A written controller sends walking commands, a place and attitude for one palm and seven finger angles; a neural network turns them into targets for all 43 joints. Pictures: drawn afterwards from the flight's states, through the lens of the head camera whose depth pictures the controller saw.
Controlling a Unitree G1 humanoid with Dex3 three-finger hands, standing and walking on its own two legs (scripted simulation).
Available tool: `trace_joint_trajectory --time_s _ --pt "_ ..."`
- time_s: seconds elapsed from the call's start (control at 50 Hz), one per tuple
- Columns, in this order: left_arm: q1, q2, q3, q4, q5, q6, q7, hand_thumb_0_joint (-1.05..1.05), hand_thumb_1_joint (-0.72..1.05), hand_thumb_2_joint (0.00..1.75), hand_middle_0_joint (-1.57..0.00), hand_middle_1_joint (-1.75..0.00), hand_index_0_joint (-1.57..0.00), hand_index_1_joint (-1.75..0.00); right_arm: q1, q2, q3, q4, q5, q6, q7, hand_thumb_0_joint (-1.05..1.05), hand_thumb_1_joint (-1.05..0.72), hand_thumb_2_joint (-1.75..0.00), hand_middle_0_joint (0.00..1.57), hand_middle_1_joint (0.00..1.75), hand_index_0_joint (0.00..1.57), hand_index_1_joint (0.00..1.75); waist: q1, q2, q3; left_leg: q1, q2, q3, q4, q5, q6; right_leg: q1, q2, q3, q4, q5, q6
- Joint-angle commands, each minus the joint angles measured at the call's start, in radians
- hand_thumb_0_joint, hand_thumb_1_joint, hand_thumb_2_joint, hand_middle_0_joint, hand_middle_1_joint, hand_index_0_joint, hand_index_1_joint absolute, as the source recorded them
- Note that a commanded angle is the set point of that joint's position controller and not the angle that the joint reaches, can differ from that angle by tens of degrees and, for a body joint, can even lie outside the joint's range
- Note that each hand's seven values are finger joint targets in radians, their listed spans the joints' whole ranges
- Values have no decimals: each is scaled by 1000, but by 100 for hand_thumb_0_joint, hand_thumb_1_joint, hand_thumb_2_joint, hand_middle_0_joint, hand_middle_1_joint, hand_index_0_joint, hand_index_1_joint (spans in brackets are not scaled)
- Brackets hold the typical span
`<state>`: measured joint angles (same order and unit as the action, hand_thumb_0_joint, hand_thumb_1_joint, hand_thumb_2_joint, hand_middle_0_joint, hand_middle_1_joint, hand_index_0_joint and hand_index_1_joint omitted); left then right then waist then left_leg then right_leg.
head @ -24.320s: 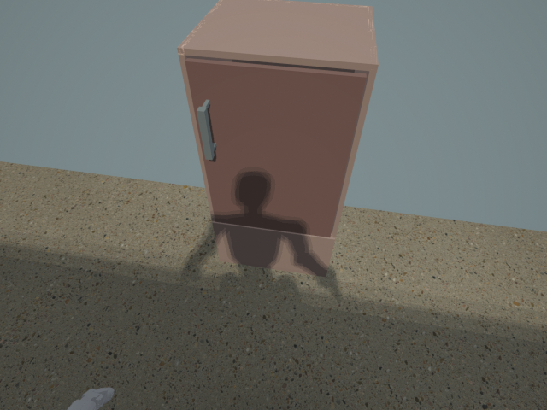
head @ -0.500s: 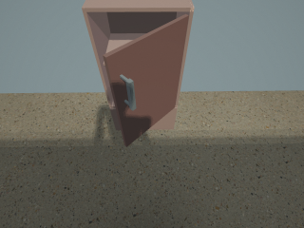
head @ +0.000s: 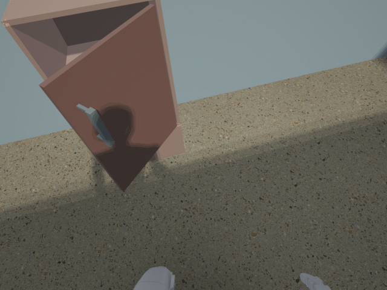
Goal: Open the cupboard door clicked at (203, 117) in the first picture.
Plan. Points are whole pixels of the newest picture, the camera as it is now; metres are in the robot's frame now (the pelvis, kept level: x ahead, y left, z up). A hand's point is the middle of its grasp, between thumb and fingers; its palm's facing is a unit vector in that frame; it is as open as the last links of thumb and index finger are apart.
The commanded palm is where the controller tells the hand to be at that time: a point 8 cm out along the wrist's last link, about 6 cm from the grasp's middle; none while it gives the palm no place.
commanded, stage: walk to a spot facing it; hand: left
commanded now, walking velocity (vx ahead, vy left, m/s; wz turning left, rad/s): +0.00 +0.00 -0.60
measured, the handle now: (96, 126) +0.51 +0.33 -0.05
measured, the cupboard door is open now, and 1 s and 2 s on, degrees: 44 44 44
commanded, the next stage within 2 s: none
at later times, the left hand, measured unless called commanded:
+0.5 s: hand (102, 282) +0.14 +0.25 -0.17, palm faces -0.21 -0.95 -0.24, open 7.4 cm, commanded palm none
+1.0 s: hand (165, 252) +0.21 +0.10 -0.16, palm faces -0.56 -0.80 -0.24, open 7.4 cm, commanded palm none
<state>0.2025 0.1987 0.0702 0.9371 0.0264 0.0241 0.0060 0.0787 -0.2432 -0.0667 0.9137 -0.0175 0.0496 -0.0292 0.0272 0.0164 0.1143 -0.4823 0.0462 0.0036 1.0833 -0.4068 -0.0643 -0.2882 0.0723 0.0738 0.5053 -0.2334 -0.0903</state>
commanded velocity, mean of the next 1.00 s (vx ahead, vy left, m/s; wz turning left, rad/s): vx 0.04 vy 0.00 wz -0.60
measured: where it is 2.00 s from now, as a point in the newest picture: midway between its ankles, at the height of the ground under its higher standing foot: (268, 267)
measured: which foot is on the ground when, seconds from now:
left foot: up 0.00-0.32, down 0.34-0.72, up 0.74-1.00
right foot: down 0.00-0.34, up 0.36-0.70, down 0.72-1.00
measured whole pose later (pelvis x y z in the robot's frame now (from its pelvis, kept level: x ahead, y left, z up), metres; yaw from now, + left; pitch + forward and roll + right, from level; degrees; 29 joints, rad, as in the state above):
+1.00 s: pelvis +0.02 -0.01 +0.00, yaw -35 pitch +1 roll +1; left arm 0.17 0.20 0.05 0.89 0.03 0.03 -0.01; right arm 0.18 -0.23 -0.06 0.90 -0.02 0.05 -0.02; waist -0.01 0.00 0.09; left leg -0.47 0.06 0.02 0.97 -0.40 -0.09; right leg -0.26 0.05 0.08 0.51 -0.25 -0.05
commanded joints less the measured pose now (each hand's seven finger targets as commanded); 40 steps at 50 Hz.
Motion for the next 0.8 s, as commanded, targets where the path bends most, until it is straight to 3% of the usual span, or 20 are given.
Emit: trace_joint_trajectory --time_s 0.0,0.18,0.26,0.28,0.3,0.32,0.34,0.36,0.38,0.4,0.44,0.58,0.62,0.64,0.66,0.68,0.7,0.72,0.74,0.78 --pt "103 199 56 -49 -5 -17 14 0 90 90 -20 -30 -20 -30 -13 -67 -10 -81 6 -14 -6 0 -90 -90 20 30 20 30 23 -137 -185 -109 -2 -39 -21 26 -7 278 -249 315 -125 499 -76" --pt "99 216 64 -73 5 -11 15 0 90 90 -20 -30 -20 -30 -58 -57 -6 -124 18 -29 -8 0 -90 -90 20 30 20 30 22 -110 -172 1 -39 -60 -230 -25 10 187 -248 439 -114 452 -123" --pt "43 210 63 -87 0 -6 12 0 90 90 -20 -30 -20 -30 37 -62 -7 -106 23 -42 -13 0 -90 -90 20 30 20 30 -24 -113 -190 229 -57 -62 -505 92 23 44 -188 432 -64 384 -60" --pt "10 200 59 -94 -6 -5 11 0 90 90 -20 -30 -20 -30 107 -80 -10 -89 24 -50 -18 0 -90 -90 20 30 20 30 -63 -93 -208 374 -20 -79 -639 163 34 -47 -157 391 -20 285 -20" --pt "25 152 49 -108 -15 -4 6 0 90 90 -20 -30 -20 -30 138 -146 -19 -83 13 -61 -25 0 -90 -90 20 30 20 30 -68 81 -222 517 141 -245 -766 131 87 -215 -39 285 82 39 33" --pt "30 123 39 -123 -19 -6 -9 0 90 90 -20 -30 -20 -30 162 -230 -33 -97 1 -63 -26 0 -90 -90 20 30 20 30 -68 307 -213 547 400 -491 -840 247 197 -340 56 82 324 -378 97" --pt "-3 162 44 -123 -5 -5 -15 0 90 90 -20 -30 -20 -30 160 -223 -25 -104 -7 -55 -31 0 -90 -90 20 30 20 30 -68 187 -155 430 458 -484 -822 354 267 -329 -11 41 500 -381 118" --pt "14 158 47 -137 -2 -9 -24 0 90 90 -20 -30 -20 -30 102 -199 -16 -135 -11 -51 -36 0 -90 -90 20 30 20 30 -26 85 -116 335 433 -400 -804 395 280 -301 -51 10 568 -332 136" --pt "25 148 54 -103 11 -1 -28 0 90 90 -20 -30 -20 -30 95 -151 -2 -123 -20 -59 -34 0 -90 -90 20 30 20 30 -13 138 -122 349 340 -316 -778 545 242 -311 -35 7 637 -284 143" --pt "35 143 53 -84 6 5 -32 0 90 90 -20 -30 -20 -30 91 -136 8 -123 -17 -58 -34 0 -90 -90 20 30 20 30 -3 165 -127 346 291 -202 -749 622 212 -305 -50 1 692 -245 147" --pt "32 125 43 -92 -5 14 -42 0 90 90 -20 -30 -20 -30 97 -130 10 -126 -14 -59 -30 0 -90 -90 20 30 20 30 0 169 -147 371 241 -77 -721 660 193 -297 -70 -41 676 -202 154" --pt "-87 96 15 -124 -6 13 -53 0 90 90 -20 -30 -20 -30 214 -175 -12 -73 -17 -52 -14 0 -90 -90 20 30 20 30 -61 209 -138 396 257 36 -668 670 178 -156 -78 -160 302 -189 132" --pt "-76 107 15 -121 -8 9 -53 0 90 90 -20 -30 -20 -30 209 -190 -17 -73 -17 -50 -10 0 -90 -90 20 30 20 30 -52 218 -138 365 273 40 -625 655 162 -71 -73 -168 185 -169 112" --pt "-39 120 19 -110 -8 6 -51 0 90 90 -20 -30 -20 -30 196 -194 -20 -72 -13 -48 -8 0 -90 -90 20 30 20 30 -25 182 -148 326 268 60 -574 606 134 18 -70 -169 90 -83 101" --pt "25 148 25 -90 -6 -1 -47 0 90 90 -20 -30 -20 -30 181 -191 -22 -78 -6 -47 -2 0 -90 -90 20 30 20 30 11 125 -169 252 234 93 -474 525 94 153 -75 -155 -31 49 84" --pt "105 243 45 -66 4 -11 -33 0 90 90 -20 -30 -20 -30 182 -136 -13 -95 7 -46 4 0 -90 -90 20 30 20 30 48 -112 -229 71 149 184 -263 270 29 356 -257 65 -109 293 19" --pt "167 342 66 -46 0 -14 -14 0 90 90 -20 -30 -20 -30 107 -77 5 -146 9 -43 5 0 -90 -90 20 30 20 30 89 -363 -221 -121 19 164 -15 -268 -8 376 -476 373 -126 662 -103" --pt "180 335 62 -44 -9 -13 -1 0 90 90 -20 -30 -20 -30 104 -109 4 -138 9 -32 -5 0 -90 -90 20 30 20 30 91 -302 -232 -139 44 10 84 -253 7 351 -478 348 -117 614 -156" --pt "108 282 55 -59 -8 -10 6 0 90 90 -20 -30 -20 -30 116 -107 -3 -115 12 -28 -6 0 -90 -90 20 30 20 30 53 -281 -195 -150 68 -15 109 -167 8 292 -412 291 -139 427 -141" --pt "-5 238 46 -98 -7 -2 13 0 90 90 -20 -30 -20 -30 108 -102 -5 -91 9 -24 3 0 -90 -90 20 30 20 30 13 -236 -162 -119 71 -4 97 -60 -9 211 -328 219 -127 374 -107"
